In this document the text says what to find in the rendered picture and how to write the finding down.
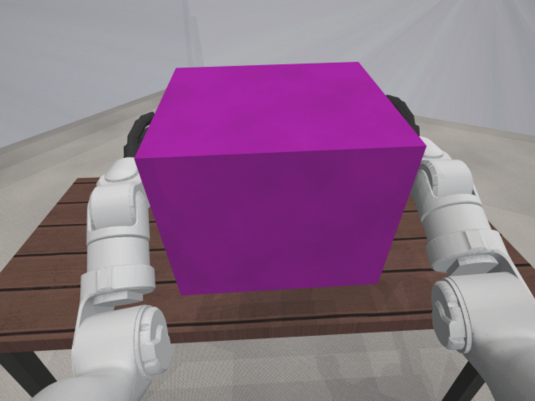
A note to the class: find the robot left forearm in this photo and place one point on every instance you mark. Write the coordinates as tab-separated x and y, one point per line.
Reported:
118	235

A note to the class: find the robot left upper arm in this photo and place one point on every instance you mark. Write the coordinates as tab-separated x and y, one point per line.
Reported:
116	356

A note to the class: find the right robot hand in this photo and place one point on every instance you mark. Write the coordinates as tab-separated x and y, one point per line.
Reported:
405	112

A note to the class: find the table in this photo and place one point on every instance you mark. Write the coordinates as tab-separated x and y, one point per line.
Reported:
40	294

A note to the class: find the carton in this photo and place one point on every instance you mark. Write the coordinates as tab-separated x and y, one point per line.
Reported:
280	176

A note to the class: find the robot right forearm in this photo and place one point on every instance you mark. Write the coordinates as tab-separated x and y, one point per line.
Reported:
460	239

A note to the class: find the left robot hand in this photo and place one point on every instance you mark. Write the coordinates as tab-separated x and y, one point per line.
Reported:
137	134

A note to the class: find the robot right upper arm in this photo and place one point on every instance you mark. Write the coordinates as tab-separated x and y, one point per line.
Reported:
490	319

